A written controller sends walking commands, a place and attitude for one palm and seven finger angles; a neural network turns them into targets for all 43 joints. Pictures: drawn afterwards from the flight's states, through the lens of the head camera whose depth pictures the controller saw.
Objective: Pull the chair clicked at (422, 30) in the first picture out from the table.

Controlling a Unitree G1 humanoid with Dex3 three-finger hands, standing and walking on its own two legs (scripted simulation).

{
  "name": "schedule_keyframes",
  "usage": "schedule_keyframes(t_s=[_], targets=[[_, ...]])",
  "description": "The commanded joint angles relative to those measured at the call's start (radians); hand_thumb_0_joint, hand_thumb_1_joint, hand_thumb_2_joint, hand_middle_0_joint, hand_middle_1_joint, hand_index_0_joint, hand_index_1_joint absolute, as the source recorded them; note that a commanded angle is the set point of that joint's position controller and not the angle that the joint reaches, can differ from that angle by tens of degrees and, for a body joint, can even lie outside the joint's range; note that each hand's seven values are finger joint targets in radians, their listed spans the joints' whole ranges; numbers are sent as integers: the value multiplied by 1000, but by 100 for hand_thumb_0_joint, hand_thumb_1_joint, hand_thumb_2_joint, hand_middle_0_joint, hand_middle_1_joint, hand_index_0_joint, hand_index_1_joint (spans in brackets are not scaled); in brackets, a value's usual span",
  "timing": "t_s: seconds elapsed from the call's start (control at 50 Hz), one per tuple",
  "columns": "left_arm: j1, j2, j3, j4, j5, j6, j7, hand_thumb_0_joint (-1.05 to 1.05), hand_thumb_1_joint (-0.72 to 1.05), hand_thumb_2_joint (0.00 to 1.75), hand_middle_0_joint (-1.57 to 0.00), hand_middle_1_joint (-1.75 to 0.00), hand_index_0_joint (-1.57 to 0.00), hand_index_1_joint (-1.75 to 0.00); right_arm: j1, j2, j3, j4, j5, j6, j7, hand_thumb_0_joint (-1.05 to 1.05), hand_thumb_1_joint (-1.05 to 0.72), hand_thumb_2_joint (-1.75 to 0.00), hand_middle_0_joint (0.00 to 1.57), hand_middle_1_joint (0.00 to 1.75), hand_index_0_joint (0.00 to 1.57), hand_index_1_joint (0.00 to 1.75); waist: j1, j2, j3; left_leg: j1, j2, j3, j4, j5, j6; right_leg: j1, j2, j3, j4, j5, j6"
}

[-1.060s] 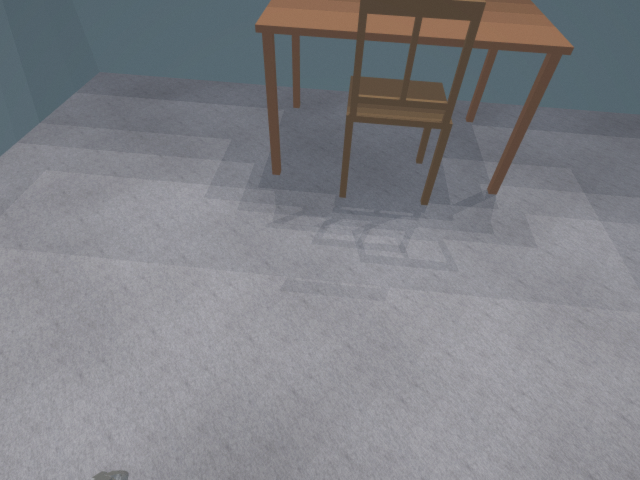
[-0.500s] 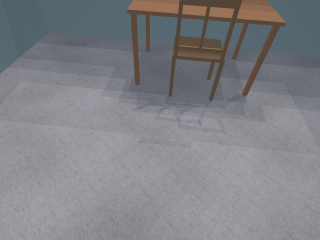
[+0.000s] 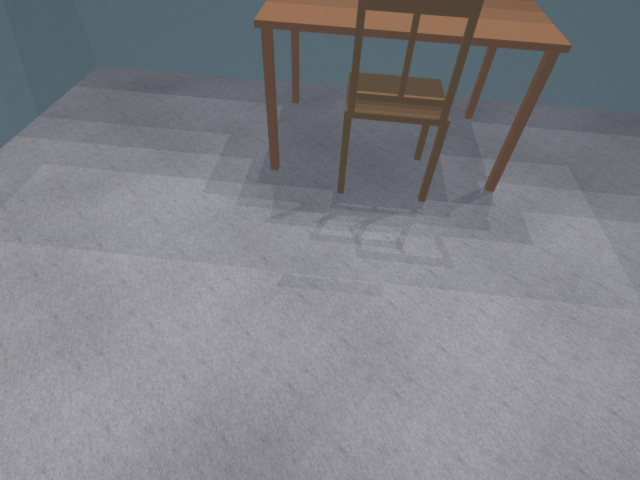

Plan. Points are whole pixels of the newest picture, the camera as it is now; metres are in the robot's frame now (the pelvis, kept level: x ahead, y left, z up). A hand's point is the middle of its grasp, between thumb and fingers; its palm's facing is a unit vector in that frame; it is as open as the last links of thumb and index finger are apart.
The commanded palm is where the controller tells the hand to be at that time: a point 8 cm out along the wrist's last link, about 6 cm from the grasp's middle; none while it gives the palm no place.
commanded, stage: look at it before walking up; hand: left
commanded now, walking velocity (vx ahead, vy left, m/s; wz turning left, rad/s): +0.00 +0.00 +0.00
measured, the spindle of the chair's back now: (408, 57) +1.52 -0.24 -0.10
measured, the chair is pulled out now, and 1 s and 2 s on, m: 0.00 0.00 0.00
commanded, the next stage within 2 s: walk to a spot facing it in 0.38 s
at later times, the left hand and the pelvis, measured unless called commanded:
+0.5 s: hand out of the picture +0.07 +0.24 -0.16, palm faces -0.03 -0.95 -0.32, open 7.4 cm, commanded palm none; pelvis +0.01 +0.00 +0.00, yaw +0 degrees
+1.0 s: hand out of the picture +0.11 +0.13 -0.17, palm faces -0.13 -0.97 -0.20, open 7.4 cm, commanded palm none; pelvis +0.11 -0.05 -0.01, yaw -12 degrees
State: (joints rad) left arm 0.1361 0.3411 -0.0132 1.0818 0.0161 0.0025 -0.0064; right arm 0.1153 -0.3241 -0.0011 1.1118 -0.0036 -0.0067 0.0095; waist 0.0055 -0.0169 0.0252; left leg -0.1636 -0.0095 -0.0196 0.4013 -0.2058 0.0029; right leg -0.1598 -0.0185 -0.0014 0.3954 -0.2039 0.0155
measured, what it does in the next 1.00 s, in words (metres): walks ahead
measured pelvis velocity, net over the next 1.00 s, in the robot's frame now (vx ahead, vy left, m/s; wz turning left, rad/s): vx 0.11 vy -0.05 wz -0.22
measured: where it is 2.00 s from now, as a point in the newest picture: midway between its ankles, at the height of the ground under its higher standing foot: (351, 414)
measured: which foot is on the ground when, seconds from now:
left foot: down 0.00-0.84, up 0.86-1.00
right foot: down 0.00-1.00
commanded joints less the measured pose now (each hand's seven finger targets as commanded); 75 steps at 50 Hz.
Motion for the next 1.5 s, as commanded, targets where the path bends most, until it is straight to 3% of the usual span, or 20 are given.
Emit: schedule_keyframes(t_s=[0.0, 0.46, 0.52, 0.66, 0.72, 0.78, 0.8, 0.82, 0.84, 0.92, 1.02, 1.18, 1.22, 1.24, 1.26, 1.28, 1.3, 1.36, 1.42, 1.48], targets=[[-33, 198, 43, -61, -5, -25, 17, 0, 90, 90, -20, -30, -20, -30, -52, -215, -36, -67, -3, -26, -17, 0, -90, -90, 20, 30, 20, 30, -1, 23, -54, 5, 120, -106, -80, 119, 29, 19, -106, 90, -74, 63, -39], [-27, 198, 44, -49, -5, -25, 17, 0, 90, 90, -20, -30, -20, -30, -58, -217, -32, -63, -2, -25, -20, 0, -90, -90, 20, 30, 20, 30, 0, 20, -43, 27, 124, -99, -93, 151, 25, 32, -106, 89, -86, 105, -38], [50, 82, 23, -30, -2, 5, 16, 0, 90, 90, -20, -30, -20, -30, 26, -100, -10, -41, -12, -4, -18, 0, -90, -90, 20, 30, 20, 30, -1, 14, -49, 39, 124, -60, -59, -48, 9, -19, -80, 105, -63, -92, -30], [112, 63, 59, -113, 8, 11, -20, 0, 90, 90, -20, -30, -20, -30, 94, -159, -58, -99, -17, -6, -22, 0, -90, -90, 20, 30, 20, 30, -10, 108, 101, -19, 232, -158, -114, -457, 84, -270, 29, 88, 142, -303, -53], [74, 13, 64, -160, 5, -5, -31, 0, 90, 90, -20, -30, -20, -30, 146, -169, -78, -106, -12, -28, -26, 0, -90, -90, 20, 30, 20, 30, -31, 202, 60, 113, 362, -207, -131, -213, 166, -370, 19, -17, 343, -270, -26], [174, -15, 77, -141, 6, -24, -36, 0, 90, 90, -20, -30, -20, -30, 122, -124, -74, -113, -17, -34, -29, 0, -90, -90, 20, 30, 20, 30, 29, 135, 20, 13, 304, -9, 113, 57, 103, -133, 7, -57, 171, -198, -38], [308, 27, 89, -96, 9, -35, -31, 0, 90, 90, -20, -30, -20, -30, 92, -88, -66, -132, -13, -33, -23, 0, -90, -90, 20, 30, 20, 30, 92, -20, -23, -175, 209, 111, 388, 40, 33, 115, -34, 57, 14, -105, -73], [457, 162, 121, -56, 15, -47, -8, 0, 90, 90, -20, -30, -20, -30, 24, 6, -43, -200, -5, -41, -14, 0, -90, -90, 20, 30, 20, 30, 139, -420, -32, -558, 50, 212, 709, -338, -42, 314, -321, 547, -136, 60, -177], [525, 142, 113, -42, -4, -45, 12, 0, 90, 90, -20, -30, -20, -30, -77, -30, -44, -238, -14, -52, -16, 0, -90, -90, 20, 30, 20, 30, 161, -250, -16, -624, 68, 71, 784, -374, -30, 321, -355, 614, -130, 239, -236], [360, 30, 86, -85, 4, -57, 17, 0, 90, 90, -20, -30, -20, -30, -47, 7, -56, -200, -19, -48, -6, 0, -90, -90, 20, 30, 20, 30, 59, 4, 74, -572, 143, 44, 774, -163, -43, 138, -264, 410, -129, 208, -247], [354, 6, 81, -78, 6, -77, 20, 0, 90, 90, -20, -30, -20, -30, -25, 45, -63, -215, -16, -25, 11, 0, -90, -90, 20, 30, 20, 30, 15, -71, 56, -564, 128, 67, 692, 0, -71, 102, -185, 275, -160, 290, -203], [360, 2, 85, -71, 12, -72, 34, 0, 90, 90, -20, -30, -20, -30, -156, 75, -50, -291, -7, -46, 21, 0, -90, -90, 20, 30, 20, 30, 44, -129, 67, -368, 68, 124, 319, 33, -35, 103, -147, 238, -112, 505, -161], [323, 27, 94, -76, 11, -73, 34, 0, 90, 90, -20, -30, -20, -30, -20, 47, -59, -255, -8, -57, 6, 0, -90, -90, 20, 30, 20, 30, -21, -128, -14, -168, 20, 151, 212, 15, -12, 107, -133, 217, 31, 675, -149], [310, 24, 98, -83, 5, -74, 34, 0, 90, 90, -20, -30, -20, -30, 119, 19, -66, -210, -14, -62, -7, 0, -90, -90, 20, 30, 20, 30, -77, -109, -74, 29, 19, 134, 136, 73, 5, 36, -100, 198, 184, 681, -123], [310, 1, 99, -95, -5, -76, 27, 0, 90, 90, -20, -30, -20, -30, 289, -59, -84, -165, -20, -65, -21, 0, -90, -90, 20, 30, 20, 30, -144, -32, -198, 299, 128, 36, 140, 131, 34, -94, -54, 159, 397, 483, -96], [387, -69, 96, -105, -20, -69, 12, 0, 90, 90, -20, -30, -20, -30, 388, -179, -114, -141, -35, -67, -26, 0, -90, -90, 20, 30, 20, 30, -137, 281, -323, 518, 472, -386, 76, 175, 145, -348, 100, 32, 770, -231, -45], [341, -68, 90, -119, -12, -74, 13, 0, 90, 90, -20, -30, -20, -30, 374, -171, -102, -143, -19, -56, -25, 0, -90, -90, 20, 30, 20, 30, -118, 261, -295, 413, 552, -537, -73, 102, 193, -418, 75, 95, 955, -367, -56], [204, -71, 97, -133, 12, -50, -9, 0, 90, 90, -20, -30, -20, -30, 168, 11, -58, -177, -19, -72, -26, 0, -90, -90, 20, 30, 20, 30, -33, 135, 30, -7, 423, -263, -176, -61, 130, -451, -59, 67, 995, -143, -38], [267, -121, 93, -109, 19, -5, -22, 0, 90, 90, -20, -30, -20, -30, 150, 68, -47, -153, -16, -89, -30, 0, -90, -90, 20, 30, 20, 30, 36, 148, 42, -132, 324, -10, -186, 24, 64, -366, -69, 35, 923, -44, -24], [228, -120, 100, -125, 23, 17, -25, 0, 90, 90, -20, -30, -20, -30, 187, 72, -49, -135, -11, -96, -33, 0, -90, -90, 20, 30, 20, 30, 37, 140, 59, -118, 306, 64, -235, 20, 47, -444, -81, 34, 906, 60, -7]])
